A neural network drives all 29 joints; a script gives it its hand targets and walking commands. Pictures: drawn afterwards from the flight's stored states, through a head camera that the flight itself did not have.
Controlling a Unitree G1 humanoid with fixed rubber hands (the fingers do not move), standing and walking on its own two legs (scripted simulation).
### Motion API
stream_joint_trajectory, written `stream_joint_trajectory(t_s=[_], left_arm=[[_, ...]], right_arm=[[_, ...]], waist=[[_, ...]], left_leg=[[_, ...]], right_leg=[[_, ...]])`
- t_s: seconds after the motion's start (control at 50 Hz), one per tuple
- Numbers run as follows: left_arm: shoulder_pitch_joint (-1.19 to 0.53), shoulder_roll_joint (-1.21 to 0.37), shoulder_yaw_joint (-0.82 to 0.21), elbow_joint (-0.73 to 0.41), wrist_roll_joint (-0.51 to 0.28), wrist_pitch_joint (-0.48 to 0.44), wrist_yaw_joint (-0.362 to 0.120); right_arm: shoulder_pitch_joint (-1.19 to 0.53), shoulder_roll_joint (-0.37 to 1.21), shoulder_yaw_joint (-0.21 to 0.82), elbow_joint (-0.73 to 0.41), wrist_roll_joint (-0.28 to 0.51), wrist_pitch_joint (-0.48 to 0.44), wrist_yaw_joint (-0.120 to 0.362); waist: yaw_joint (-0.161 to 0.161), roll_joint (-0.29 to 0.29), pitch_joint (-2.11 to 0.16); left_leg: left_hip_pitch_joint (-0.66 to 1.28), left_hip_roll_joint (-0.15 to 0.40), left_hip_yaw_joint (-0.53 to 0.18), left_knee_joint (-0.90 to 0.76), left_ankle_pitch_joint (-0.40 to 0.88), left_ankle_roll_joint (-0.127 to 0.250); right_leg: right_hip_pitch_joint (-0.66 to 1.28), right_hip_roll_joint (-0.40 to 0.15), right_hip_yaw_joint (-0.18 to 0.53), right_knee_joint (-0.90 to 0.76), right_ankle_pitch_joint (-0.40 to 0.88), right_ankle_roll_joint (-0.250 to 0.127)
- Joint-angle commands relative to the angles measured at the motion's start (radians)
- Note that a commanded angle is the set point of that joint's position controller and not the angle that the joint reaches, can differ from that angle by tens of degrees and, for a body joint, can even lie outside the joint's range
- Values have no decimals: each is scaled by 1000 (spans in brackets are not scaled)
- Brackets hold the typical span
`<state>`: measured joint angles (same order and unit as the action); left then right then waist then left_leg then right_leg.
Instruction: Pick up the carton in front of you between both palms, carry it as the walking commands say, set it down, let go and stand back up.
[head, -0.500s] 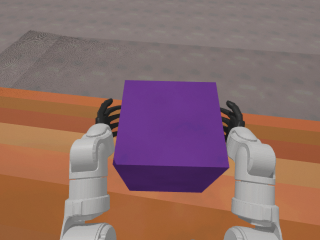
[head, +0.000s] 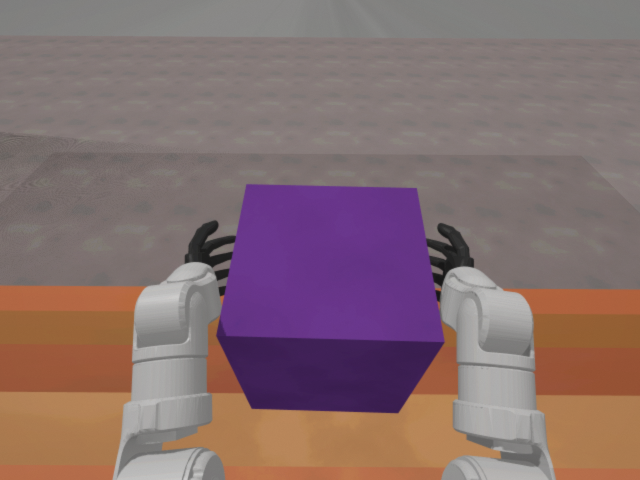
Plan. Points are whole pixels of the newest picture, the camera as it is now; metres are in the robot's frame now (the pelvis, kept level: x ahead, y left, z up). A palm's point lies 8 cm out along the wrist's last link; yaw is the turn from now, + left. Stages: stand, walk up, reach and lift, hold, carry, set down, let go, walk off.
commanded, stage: carry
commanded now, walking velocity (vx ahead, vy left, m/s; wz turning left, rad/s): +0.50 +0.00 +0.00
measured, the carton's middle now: (327, 307) +0.34 -0.02 +0.07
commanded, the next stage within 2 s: none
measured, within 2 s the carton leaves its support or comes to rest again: neither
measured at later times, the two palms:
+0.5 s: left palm (235, 239) +0.68 +0.16 -0.10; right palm (366, 225) +0.71 -0.15 -0.09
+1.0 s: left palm (262, 195) +1.13 +0.13 -0.28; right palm (350, 192) +1.12 -0.17 -0.27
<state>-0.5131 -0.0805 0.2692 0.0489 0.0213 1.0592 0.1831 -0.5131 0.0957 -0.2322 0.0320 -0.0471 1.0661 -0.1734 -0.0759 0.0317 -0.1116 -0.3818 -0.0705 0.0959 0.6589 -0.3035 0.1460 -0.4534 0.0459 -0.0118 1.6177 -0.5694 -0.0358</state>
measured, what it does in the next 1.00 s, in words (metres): goes down: right foot 0.14 m lower, then left foot 0.14 m lower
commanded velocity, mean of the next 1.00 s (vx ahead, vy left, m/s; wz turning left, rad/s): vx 0.50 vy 0.00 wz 0.00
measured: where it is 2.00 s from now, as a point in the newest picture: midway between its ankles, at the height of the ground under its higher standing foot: (303, 299)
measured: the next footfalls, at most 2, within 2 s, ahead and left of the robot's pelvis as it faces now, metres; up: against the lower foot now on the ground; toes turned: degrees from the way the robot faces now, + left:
right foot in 0.32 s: +0.39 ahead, -0.07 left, -0.14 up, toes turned -1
left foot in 0.70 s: +0.73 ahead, +0.06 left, -0.28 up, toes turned +1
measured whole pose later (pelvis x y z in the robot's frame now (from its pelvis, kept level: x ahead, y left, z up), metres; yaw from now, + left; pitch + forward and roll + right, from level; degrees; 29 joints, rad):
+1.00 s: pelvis +0.80 +0.01 -0.33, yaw +2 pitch +4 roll +1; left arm -0.31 -0.14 0.27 0.04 0.03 0.80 0.18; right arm -0.39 0.08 -0.17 0.14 0.07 0.80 -0.19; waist -0.14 -0.03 -0.01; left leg -0.35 -0.12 0.05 1.00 -0.72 0.12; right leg -0.74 -0.02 0.04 0.81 0.18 -0.04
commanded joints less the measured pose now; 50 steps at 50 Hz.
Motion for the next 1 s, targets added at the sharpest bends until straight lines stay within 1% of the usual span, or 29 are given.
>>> stream_joint_trajectory(t_s=[0.0, 0.02, 0.04, 0.08, 0.14, 0.22, 0.24, 0.26, 0.28, 0.3, 0.32, 0.34, 0.36, 0.38, 0.42, 0.48, 0.54, 0.6, 0.64, 0.66, 0.68, 0.7, 0.72, 0.74, 0.78, 0.82, 0.86, 0.92, 0.98], left_arm=[[-501, -686, -441, -29, -57, -18, 21], [-563, -723, -452, -66, -75, -37, 7], [-609, -759, -479, -68, -91, -58, -3], [-623, -816, -525, -85, -114, -103, -16], [-551, -850, -586, -79, -130, -147, -28], [-448, -817, -612, -102, -93, -182, -31], [-437, -798, -611, -100, -86, -185, -28], [-404, -766, -598, -104, -80, -187, -24], [-401, -744, -599, -119, -73, -191, -19], [-369, -716, -594, -128, -76, -195, -15], [-343, -686, -594, -88, -71, -192, -7], [-304, -679, -610, -74, -87, -189, 6], [-348, -713, -649, -70, -141, -187, 2], [-432, -750, -691, -120, -195, -191, -8], [-523, -807, -755, -159, -282, -201, -31], [-584, -881, -774, -126, -320, -214, -65], [-524, -895, -755, -89, -312, -241, -74], [-398, -817, -688, -30, -252, -248, -47], [-330, -754, -653, -11, -210, -240, -28], [-331, -737, -634, 8, -188, -231, -20], [-318, -715, -609, 17, -164, -221, -8], [-276, -683, -574, 28, -135, -212, 7], [-260, -655, -535, -8, -129, -213, 16], [-282, -643, -522, -29, -99, -211, 23], [-354, -665, -484, -37, -77, -224, 19], [-354, -707, -469, -20, -57, -249, 4], [-402, -747, -506, -45, -69, -269, -11], [-405, -750, -554, -82, -93, -302, -11], [-362, -714, -581, -108, -78, -308, -3]], right_arm=[[-668, 775, 595, -56, 296, -35, 21], [-719, 825, 624, -94, 326, -57, 31], [-759, 867, 635, -93, 336, -70, 43], [-710, 915, 637, -69, 335, -99, 61], [-599, 924, 652, -57, 306, -139, 66], [-488, 882, 670, -51, 290, -182, 73], [-470, 871, 667, -51, 287, -189, 71], [-454, 851, 662, -47, 275, -196, 67], [-431, 831, 660, -43, 267, -201, 63], [-458, 810, 649, -72, 254, -202, 57], [-429, 774, 625, -72, 229, -199, 44], [-354, 694, 567, -54, 198, -193, 32], [-322, 660, 518, -36, 150, -189, 12], [-306, 660, 491, -14, 115, -185, -4], [-260, 661, 453, 6, 79, -194, -3], [-334, 709, 467, -6, 72, -225, 13], [-384, 738, 525, -57, 99, -249, 23], [-370, 700, 557, -69, 114, -249, 6], [-323, 642, 548, -74, 113, -236, -9], [-322, 610, 542, -72, 110, -226, -13], [-287, 588, 538, -32, 114, -218, -19], [-247, 589, 542, -3, 135, -210, -23], [-295, 609, 572, -51, 178, -214, -26], [-331, 674, 602, -24, 217, -210, -19], [-457, 767, 652, -45, 280, -217, 4], [-533, 827, 708, -68, 329, -232, 36], [-564, 863, 714, -77, 353, -256, 54], [-467, 866, 699, -44, 339, -280, 59], [-377, 806, 678, -29, 309, -291, 51]], waist=[[47, -37, -248], [40, -17, -217], [30, -13, -217], [16, 13, -282], [-57, -20, -299], [-65, 51, -234], [-47, 84, -236], [38, 113, -322], [152, 52, -361], [274, -124, -344], [252, -305, -310], [175, -201, -386], [172, -40, -365], [155, -20, -278], [121, -21, -275], [134, -45, -233], [176, -36, -244], [189, -165, -190], [86, -167, -234], [-72, -100, -316], [-137, 171, -295], [-60, 170, -306], [-37, 109, -386], [-38, 13, -325], [-6, -112, -256], [17, -92, -276], [-2, 9, -278], [-51, 0, -301], [-39, 56, -240]], left_leg=[[328, 402, -640, -72, 307, 141], [204, 431, -664, -66, 373, 204], [186, 388, -638, -58, 369, 193], [246, 326, -510, 28, 470, 118], [352, 127, -336, 197, 338, 42], [156, 73, -205, 257, 275, 10], [188, 79, -171, 337, 275, -5], [149, 97, -124, 499, 479, -44], [70, 113, -73, 737, 653, -80], [-98, 70, -54, 1117, 346, -122], [-498, -47, -76, 1264, -384, -159], [-631, -10, -161, 1213, -365, -142], [-616, 59, -195, 1039, -250, -108], [-595, 80, -183, 935, -241, -115], [-526, 117, -242, 670, -122, -128], [-322, 75, -96, 434, 176, -112], [-187, 36, -19, 54, 685, -95], [54, -7, 70, -113, 702, -112], [242, -9, 97, -203, 777, -85], [458, 26, 59, -102, 702, -33], [601, 156, -134, -88, 771, 51], [741, 316, -374, 54, 1098, 93], [775, 380, -588, 18, 750, 192], [652, 375, -661, -31, 504, 208], [437, 338, -687, -6, 511, 173], [281, 352, -632, -27, 438, 185], [241, 273, -514, 38, 487, 146], [223, 105, -311, 214, 252, 52], [46, 76, -203, 236, 145, 32]], right_leg=[[-401, -106, 127, -268, 215, 6], [-371, -127, 132, -346, 289, 22], [-364, -109, 118, -381, 311, 19], [-343, -93, 82, -368, 481, -7], [-376, -35, -28, -726, 741, -23], [28, 25, -134, -1076, 1010, -21], [69, 2, -123, -1125, 1035, -29], [269, 33, -184, -1008, 1059, -54], [443, 21, -166, -1048, 960, -77], [571, -84, -22, -1117, 924, -153], [850, -241, 235, -947, 1255, -209], [893, -349, 483, -915, 1192, -298], [809, -339, 487, -949, 933, -286], [642, -309, 465, -978, 766, -254], [432, -361, 546, -966, 611, -282], [246, -228, 340, -963, 817, -226], [223, -72, 140, -765, 461, -132], [126, -40, 82, -692, 479, -130], [139, -47, 2, -432, 662, -96], [57, -83, -36, -118, 798, -46], [-195, 7, -40, 230, 239, -7], [-435, 73, 21, 286, -99, -5], [-522, 25, 103, 178, -6, -2], [-550, -21, 129, 57, 28, -5], [-515, -74, 152, -196, 108, 0], [-396, -89, 127, -373, 222, 23], [-341, -73, 84, -495, 398, 13], [-234, -37, -15, -813, 857, -16], [78, 14, -105, -1037, 1027, -18]])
